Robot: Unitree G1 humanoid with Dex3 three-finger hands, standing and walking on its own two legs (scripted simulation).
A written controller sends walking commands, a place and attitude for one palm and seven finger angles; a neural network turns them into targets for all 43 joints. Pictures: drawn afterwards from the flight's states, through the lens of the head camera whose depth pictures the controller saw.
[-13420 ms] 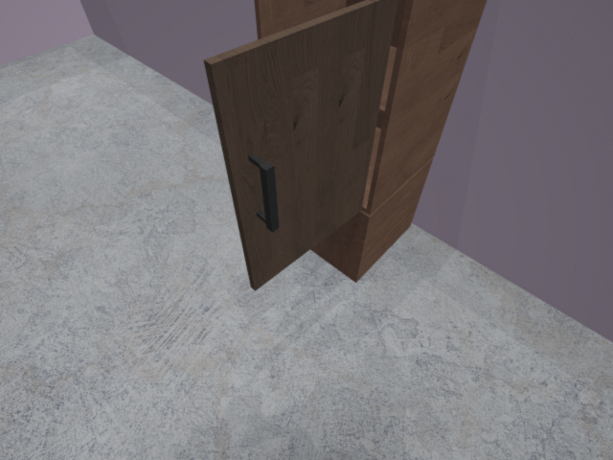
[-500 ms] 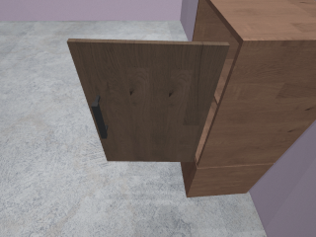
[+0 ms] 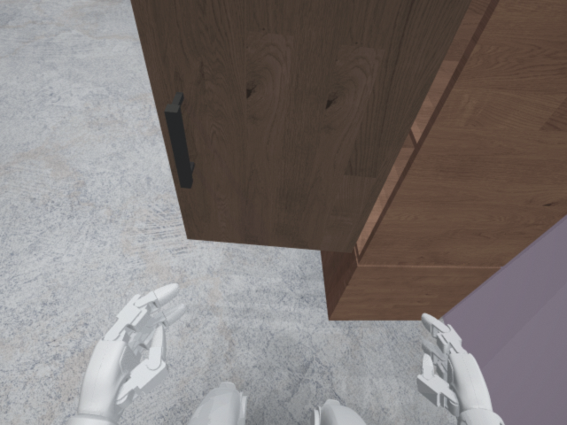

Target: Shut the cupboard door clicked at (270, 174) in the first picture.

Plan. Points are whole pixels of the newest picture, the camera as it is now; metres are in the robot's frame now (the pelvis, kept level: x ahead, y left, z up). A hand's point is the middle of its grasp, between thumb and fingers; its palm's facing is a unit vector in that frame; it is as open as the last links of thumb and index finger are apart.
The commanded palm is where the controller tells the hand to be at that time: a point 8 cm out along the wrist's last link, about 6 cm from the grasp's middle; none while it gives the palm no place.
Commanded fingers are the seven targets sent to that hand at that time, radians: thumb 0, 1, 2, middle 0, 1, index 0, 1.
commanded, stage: raise the hand and make a fist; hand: left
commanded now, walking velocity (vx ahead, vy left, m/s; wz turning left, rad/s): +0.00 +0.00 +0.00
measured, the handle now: (183, 143) +0.52 +0.21 +0.07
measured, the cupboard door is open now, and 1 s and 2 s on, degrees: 86 86 86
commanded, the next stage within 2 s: bring the fist close to the handle in 1.54 s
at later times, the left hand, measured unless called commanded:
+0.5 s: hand (148, 324) +0.23 +0.19 +0.05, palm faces +0.14 -0.99 -0.05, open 4.0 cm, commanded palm +0.19 +0.22 +0.05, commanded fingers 0.00 0.90 0.90 -1.01 -1.18 -1.01 -1.18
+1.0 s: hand (155, 314) +0.24 +0.18 +0.05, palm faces +0.00 -1.00 -0.01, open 3.1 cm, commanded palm +0.22 +0.24 +0.07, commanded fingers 0.00 0.90 0.90 -1.30 -1.50 -1.30 -1.50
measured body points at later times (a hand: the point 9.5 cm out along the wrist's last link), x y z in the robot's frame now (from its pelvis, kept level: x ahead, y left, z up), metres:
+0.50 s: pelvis +0.04 -0.02 -0.01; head +0.09 -0.02 +0.44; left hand +0.21 +0.24 +0.05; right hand +0.20 -0.26 -0.09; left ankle +0.06 +0.09 -0.65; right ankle +0.03 -0.12 -0.65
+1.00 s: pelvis +0.03 +0.00 +0.01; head +0.07 +0.00 +0.45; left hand +0.23 +0.23 +0.06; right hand +0.23 -0.22 -0.06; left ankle +0.06 +0.09 -0.65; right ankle +0.03 -0.12 -0.65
